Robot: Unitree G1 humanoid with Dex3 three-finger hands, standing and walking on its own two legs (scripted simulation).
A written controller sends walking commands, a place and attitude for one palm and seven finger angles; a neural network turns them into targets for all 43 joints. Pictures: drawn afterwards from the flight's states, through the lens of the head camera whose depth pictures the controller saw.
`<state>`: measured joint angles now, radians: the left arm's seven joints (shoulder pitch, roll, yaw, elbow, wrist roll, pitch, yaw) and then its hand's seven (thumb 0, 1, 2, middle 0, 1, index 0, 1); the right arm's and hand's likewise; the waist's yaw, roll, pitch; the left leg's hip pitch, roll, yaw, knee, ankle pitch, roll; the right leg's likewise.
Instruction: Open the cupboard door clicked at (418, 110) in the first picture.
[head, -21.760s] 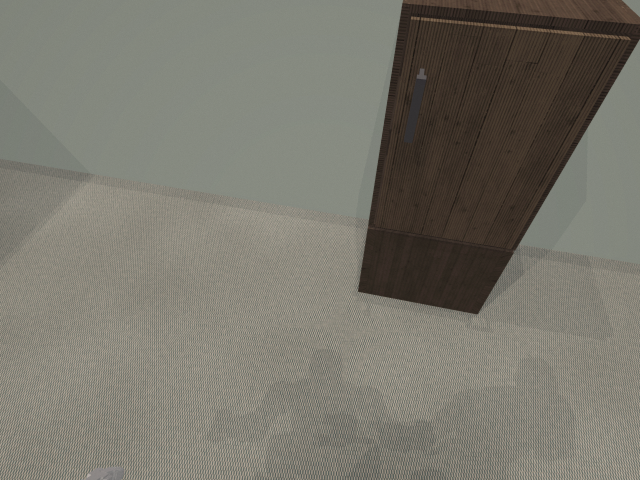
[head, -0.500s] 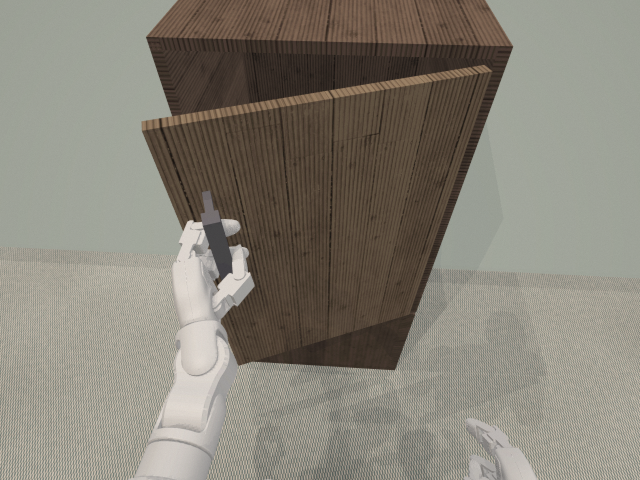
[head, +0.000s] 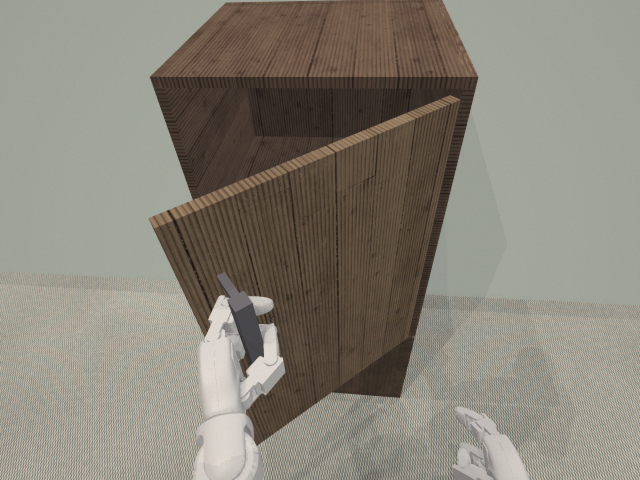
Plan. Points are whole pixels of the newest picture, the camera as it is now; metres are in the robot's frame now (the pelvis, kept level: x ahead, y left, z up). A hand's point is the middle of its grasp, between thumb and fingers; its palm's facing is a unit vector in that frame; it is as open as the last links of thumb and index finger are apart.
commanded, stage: open thumb and fingers to let go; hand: left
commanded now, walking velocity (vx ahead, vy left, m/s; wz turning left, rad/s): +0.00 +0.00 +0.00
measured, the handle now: (244, 327) +0.29 +0.10 +0.08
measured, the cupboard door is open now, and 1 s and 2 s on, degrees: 41 40 42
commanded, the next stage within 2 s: slide the hand sideways off the handle in 0.78 s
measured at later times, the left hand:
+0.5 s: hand (268, 359) +0.24 +0.07 +0.08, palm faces +0.31 -0.95 -0.01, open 12.8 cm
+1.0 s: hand (264, 376) +0.23 +0.07 +0.07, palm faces +0.05 -1.00 -0.03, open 15.6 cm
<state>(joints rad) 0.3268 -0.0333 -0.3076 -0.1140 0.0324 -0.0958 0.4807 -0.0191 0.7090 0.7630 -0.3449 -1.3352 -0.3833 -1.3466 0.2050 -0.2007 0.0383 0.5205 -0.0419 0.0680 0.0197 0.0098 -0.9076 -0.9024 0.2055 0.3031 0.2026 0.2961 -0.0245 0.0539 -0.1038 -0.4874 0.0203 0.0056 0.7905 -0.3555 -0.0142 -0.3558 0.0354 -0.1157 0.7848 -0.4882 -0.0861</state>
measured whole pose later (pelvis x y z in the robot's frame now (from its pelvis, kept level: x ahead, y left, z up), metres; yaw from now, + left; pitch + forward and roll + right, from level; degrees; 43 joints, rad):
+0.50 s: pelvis +0.00 -0.01 +0.00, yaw +1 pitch +5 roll +1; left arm 0.33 -0.05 -0.27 -0.11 0.04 -0.15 0.47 0.00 -0.30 0.38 -0.30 -1.19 -0.31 -1.19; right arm 0.21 -0.21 0.03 0.51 -0.04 0.03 0.02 0.01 -0.91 -0.90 0.20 0.30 0.20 0.30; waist 0.00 0.05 -0.11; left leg -0.53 0.01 0.00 0.81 -0.36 -0.02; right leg -0.41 0.02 -0.12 0.83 -0.51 -0.10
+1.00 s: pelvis -0.01 +0.01 -0.01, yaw +0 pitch +5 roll +1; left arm 0.33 0.03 -0.27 -0.13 0.01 -0.18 0.23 -0.01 -0.49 0.30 -0.26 -0.49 -0.23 -0.51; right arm 0.22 -0.22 0.03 0.48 -0.02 0.02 0.02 0.01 -0.91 -0.90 0.20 0.30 0.20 0.30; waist 0.00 0.05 -0.09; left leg -0.56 0.00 0.01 0.83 -0.36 0.00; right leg -0.43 0.01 -0.11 0.85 -0.50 -0.07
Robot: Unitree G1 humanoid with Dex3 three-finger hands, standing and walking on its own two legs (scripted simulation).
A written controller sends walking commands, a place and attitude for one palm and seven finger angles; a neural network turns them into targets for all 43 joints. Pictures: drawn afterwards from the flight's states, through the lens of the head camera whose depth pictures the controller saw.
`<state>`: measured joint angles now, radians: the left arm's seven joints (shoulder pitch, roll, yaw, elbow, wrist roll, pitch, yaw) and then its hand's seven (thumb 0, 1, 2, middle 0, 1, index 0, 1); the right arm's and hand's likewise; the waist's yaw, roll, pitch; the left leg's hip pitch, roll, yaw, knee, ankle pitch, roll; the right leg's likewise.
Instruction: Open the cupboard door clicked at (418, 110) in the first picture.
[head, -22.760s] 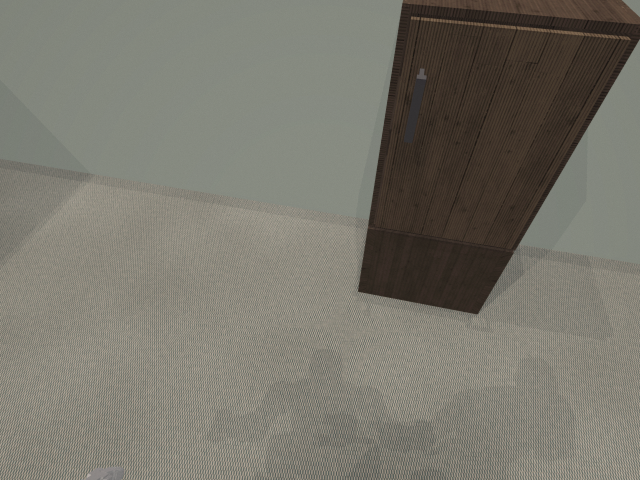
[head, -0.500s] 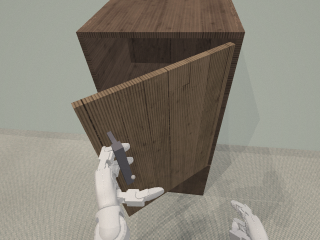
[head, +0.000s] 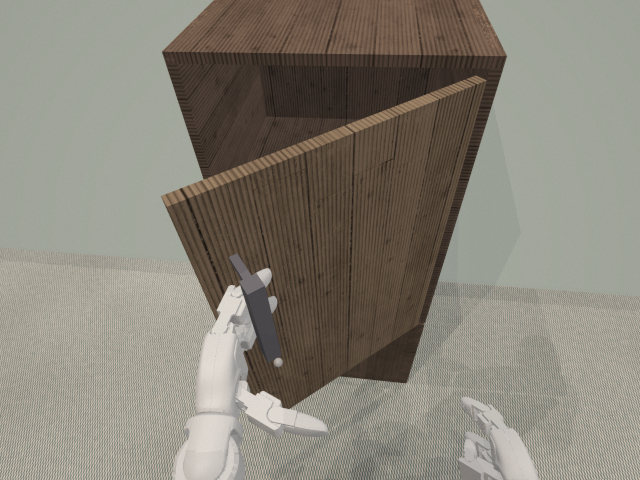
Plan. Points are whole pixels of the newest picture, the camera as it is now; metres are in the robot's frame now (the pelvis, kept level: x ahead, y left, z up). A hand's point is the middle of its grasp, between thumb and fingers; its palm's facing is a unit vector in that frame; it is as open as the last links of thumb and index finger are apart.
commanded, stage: slide the hand sideways off the handle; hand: left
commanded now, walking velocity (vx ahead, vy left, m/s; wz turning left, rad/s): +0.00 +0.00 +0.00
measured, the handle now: (255, 310) +0.30 +0.10 +0.08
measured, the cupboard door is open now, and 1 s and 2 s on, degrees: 40 42 42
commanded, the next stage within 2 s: draw the hand back to the body in 1.08 s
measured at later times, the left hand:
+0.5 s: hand (252, 401) +0.19 +0.08 +0.08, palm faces -0.10 -0.99 +0.01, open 16.2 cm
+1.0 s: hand (197, 435) +0.16 +0.13 +0.08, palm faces -0.07 -1.00 -0.02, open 16.3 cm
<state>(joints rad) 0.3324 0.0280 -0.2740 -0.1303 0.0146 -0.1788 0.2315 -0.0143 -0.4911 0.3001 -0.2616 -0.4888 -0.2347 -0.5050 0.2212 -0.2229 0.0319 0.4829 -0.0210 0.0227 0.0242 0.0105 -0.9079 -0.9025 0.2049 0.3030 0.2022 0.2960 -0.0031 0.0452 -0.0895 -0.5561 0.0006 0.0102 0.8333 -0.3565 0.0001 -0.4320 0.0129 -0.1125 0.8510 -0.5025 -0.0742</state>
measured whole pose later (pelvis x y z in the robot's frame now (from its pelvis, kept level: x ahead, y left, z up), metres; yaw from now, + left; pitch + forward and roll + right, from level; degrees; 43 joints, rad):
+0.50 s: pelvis +0.00 +0.02 -0.01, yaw -2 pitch +5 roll +0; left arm 0.54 0.10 -0.25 -0.30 -0.06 -0.24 0.07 -0.02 -0.49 0.30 -0.17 -0.32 -0.17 -0.31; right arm 0.29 -0.22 0.04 0.40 0.00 -0.02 0.03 0.01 -0.91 -0.90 0.21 0.30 0.20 0.30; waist -0.02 0.05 -0.10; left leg -0.61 0.01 0.05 0.90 -0.39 0.02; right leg -0.49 0.02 -0.07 0.91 -0.51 -0.05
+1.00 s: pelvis -0.01 +0.01 -0.02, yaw -1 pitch +7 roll -1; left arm 0.70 0.17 -0.08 -0.39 -0.18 -0.29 -0.11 -0.02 -0.50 0.30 -0.15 -0.30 -0.16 -0.30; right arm 0.29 -0.23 0.01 0.39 0.03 -0.05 -0.02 0.01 -0.91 -0.90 0.21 0.30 0.20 0.30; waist 0.01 0.06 -0.13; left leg -0.69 0.02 0.02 0.97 -0.41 0.02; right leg -0.55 0.03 -0.10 0.96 -0.54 -0.06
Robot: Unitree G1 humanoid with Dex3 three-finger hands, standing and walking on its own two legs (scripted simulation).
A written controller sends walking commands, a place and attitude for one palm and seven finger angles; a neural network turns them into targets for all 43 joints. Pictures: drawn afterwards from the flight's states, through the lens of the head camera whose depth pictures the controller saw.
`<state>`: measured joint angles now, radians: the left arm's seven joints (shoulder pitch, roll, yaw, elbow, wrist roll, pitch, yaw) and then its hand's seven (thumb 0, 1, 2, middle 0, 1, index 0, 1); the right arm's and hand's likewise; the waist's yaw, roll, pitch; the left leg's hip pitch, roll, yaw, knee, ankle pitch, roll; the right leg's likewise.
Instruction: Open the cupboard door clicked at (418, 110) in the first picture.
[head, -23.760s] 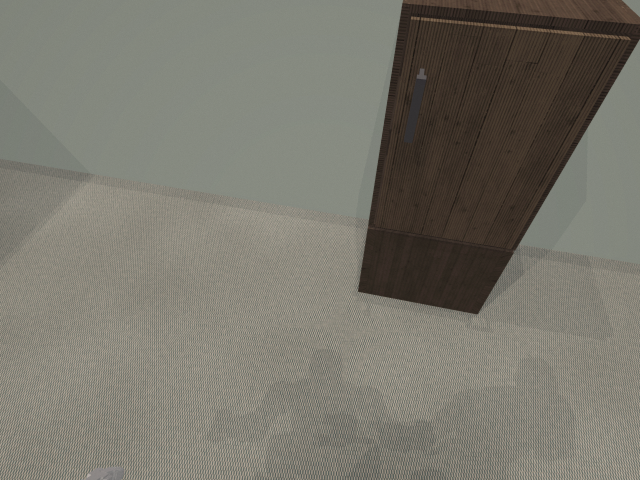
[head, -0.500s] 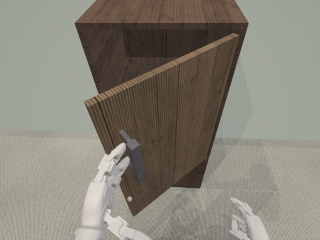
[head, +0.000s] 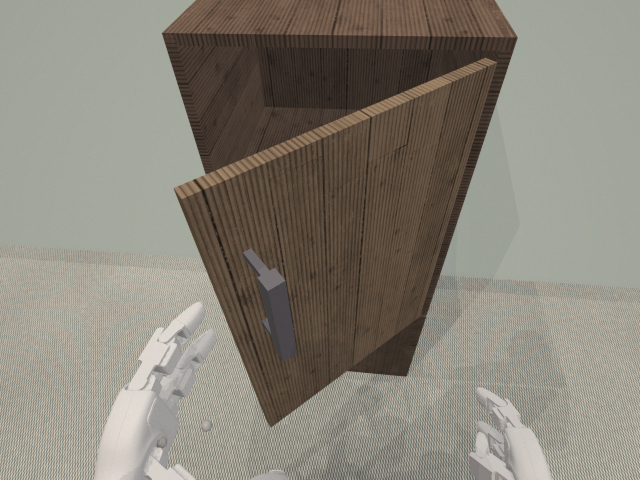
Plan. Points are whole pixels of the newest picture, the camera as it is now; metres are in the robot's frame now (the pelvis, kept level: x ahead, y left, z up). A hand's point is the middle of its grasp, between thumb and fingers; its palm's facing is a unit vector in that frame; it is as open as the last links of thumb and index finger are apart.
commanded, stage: slide the hand sideways off the handle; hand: left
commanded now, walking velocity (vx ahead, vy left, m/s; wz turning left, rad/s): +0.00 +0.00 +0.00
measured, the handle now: (270, 308) +0.29 +0.08 +0.10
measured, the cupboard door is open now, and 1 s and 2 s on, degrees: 42 42 42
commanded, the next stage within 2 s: draw the hand back to the body in 0.08 s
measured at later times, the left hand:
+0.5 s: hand (144, 416) +0.16 +0.17 +0.12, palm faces -0.03 -1.00 -0.05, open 16.3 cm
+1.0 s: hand (64, 368) +0.19 +0.24 +0.16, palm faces +0.25 -0.91 -0.34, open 13.7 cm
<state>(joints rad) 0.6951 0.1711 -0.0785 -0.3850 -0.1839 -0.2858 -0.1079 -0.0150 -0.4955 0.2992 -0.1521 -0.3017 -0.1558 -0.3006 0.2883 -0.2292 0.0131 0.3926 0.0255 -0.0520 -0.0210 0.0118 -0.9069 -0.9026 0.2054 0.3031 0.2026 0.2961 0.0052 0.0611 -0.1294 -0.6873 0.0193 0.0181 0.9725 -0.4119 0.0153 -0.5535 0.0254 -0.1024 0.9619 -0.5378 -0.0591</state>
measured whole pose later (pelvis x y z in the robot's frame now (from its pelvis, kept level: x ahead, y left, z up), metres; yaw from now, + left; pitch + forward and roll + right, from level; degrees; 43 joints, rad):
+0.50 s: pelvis +0.00 +0.01 +0.01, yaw +0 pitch +6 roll -2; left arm 0.67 0.24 0.06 -0.43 -0.28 -0.19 -0.19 -0.02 -0.50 0.30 -0.15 -0.30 -0.15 -0.30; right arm 0.28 -0.22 0.03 0.42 0.05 -0.07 -0.06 0.01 -0.91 -0.90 0.21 0.30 0.20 0.30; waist 0.02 0.07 -0.14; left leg -0.64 0.02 0.02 0.94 -0.40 0.03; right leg -0.49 0.03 -0.10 0.90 -0.51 -0.04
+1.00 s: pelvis +0.02 +0.03 +0.05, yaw -1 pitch -1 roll -1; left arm 0.64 0.32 0.13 -0.48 -0.07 -0.03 0.11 -0.01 -0.05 0.49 -0.17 -0.30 -0.17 -0.30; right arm 0.24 -0.23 0.06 0.54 0.01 -0.09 -0.10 0.01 -0.91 -0.90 0.21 0.30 0.20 0.30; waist 0.05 0.06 -0.04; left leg -0.30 0.00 0.05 0.60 -0.28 0.05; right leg -0.16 0.02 -0.06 0.53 -0.35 -0.01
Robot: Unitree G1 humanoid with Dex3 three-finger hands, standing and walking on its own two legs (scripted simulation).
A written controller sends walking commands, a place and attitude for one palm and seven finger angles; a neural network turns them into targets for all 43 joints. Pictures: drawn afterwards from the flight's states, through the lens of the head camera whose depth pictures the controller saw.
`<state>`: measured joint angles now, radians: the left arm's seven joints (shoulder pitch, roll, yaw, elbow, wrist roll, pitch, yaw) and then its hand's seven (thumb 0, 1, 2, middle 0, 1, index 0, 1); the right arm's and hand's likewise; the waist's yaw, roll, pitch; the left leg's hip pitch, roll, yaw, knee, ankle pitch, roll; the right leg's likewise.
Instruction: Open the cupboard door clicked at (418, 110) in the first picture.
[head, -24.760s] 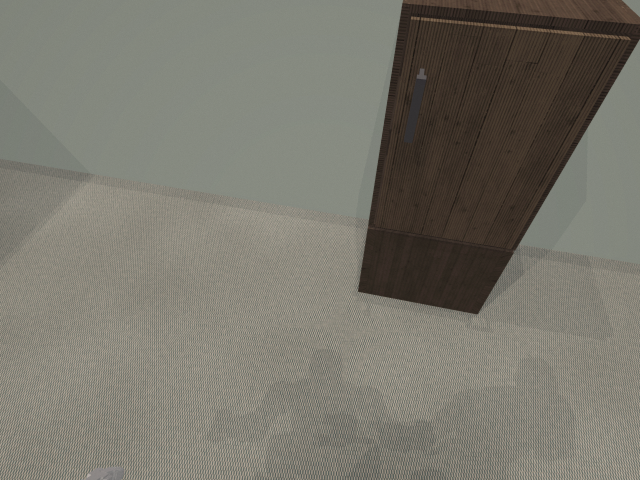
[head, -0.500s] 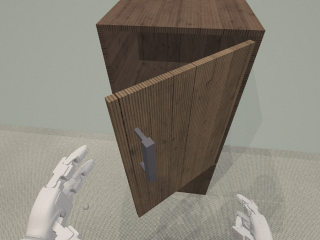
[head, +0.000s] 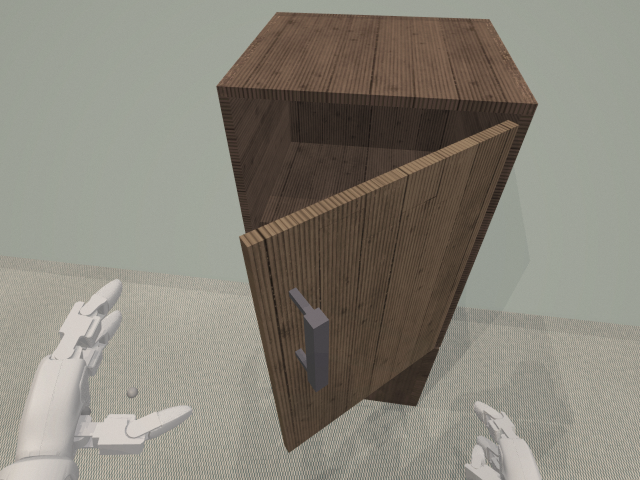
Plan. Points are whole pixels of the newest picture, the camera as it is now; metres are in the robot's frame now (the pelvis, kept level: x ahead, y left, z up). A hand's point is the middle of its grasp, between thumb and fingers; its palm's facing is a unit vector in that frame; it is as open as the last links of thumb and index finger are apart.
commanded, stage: draw the hand back to the body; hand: left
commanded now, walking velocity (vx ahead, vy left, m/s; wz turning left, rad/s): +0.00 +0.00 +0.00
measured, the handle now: (308, 341) +0.28 +0.05 +0.05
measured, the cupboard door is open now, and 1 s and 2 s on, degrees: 42 42 42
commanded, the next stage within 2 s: step back with the hand held close in 0.76 s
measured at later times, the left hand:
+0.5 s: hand (85, 321) +0.21 +0.26 +0.16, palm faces +0.43 -0.82 -0.39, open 8.0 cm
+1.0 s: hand (97, 320) +0.21 +0.24 +0.17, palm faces +0.41 -0.81 -0.43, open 7.4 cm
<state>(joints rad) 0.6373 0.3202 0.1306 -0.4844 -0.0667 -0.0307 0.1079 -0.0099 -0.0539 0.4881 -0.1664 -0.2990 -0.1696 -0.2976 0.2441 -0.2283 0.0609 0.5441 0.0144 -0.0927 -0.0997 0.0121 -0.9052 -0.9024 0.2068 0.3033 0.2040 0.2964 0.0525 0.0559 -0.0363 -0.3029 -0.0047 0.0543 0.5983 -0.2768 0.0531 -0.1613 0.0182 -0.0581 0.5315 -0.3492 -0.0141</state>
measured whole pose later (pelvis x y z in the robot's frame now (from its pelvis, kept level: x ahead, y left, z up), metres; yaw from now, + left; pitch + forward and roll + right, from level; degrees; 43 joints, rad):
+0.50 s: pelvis +0.02 +0.00 +0.01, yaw -1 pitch -3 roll +0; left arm 0.48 0.36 0.33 -0.41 -0.09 -0.05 0.12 0.01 0.78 0.85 -0.20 -0.30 -0.20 -0.30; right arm 0.19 -0.24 0.03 0.61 0.01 -0.06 -0.06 0.01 -0.91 -0.90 0.21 0.30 0.20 0.30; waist 0.07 0.05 0.00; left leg -0.15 -0.02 0.08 0.43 -0.22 0.05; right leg -0.03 0.01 -0.03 0.37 -0.29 -0.02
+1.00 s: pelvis +0.01 -0.02 +0.01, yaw -2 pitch -3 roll -1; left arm 0.47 0.37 0.36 -0.39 -0.08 -0.11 0.10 0.01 0.89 0.90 -0.21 -0.30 -0.21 -0.30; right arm 0.18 -0.24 0.02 0.61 0.01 -0.04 -0.07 0.01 -0.91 -0.90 0.21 0.30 0.20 0.30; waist 0.05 0.06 0.01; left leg -0.18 0.02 0.08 0.44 -0.21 0.03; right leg -0.05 0.05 -0.03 0.35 -0.26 -0.04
